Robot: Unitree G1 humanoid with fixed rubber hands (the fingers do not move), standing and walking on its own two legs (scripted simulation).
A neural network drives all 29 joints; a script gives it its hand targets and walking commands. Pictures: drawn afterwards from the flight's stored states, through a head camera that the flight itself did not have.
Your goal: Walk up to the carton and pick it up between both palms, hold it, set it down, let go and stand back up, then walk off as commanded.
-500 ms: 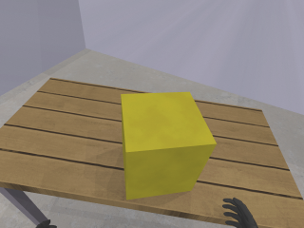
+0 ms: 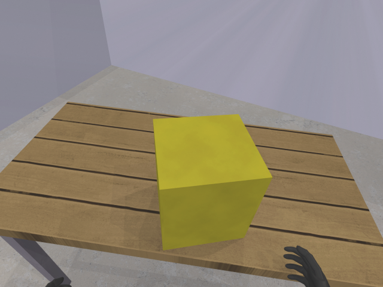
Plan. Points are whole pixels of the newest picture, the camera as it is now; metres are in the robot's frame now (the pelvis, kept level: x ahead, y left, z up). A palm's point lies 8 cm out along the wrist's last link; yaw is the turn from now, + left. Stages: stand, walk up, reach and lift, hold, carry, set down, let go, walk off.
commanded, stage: stand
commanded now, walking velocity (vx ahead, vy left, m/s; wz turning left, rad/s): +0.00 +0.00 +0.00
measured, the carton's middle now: (201, 181) +0.38 +0.02 +0.02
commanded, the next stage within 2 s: walk off in 0.22 s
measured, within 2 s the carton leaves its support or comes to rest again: neither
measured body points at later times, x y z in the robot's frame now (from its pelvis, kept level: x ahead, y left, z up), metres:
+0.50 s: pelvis -0.01 +0.00 +0.00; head -0.02 +0.01 +0.45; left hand +0.10 +0.32 -0.10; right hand +0.21 -0.23 -0.04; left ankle -0.02 +0.12 -0.74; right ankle +0.01 -0.11 -0.74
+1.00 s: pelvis -0.14 -0.02 -0.02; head -0.08 -0.03 +0.43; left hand -0.08 +0.33 -0.11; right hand +0.09 -0.30 -0.09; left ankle -0.19 +0.13 -0.66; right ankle -0.01 -0.12 -0.74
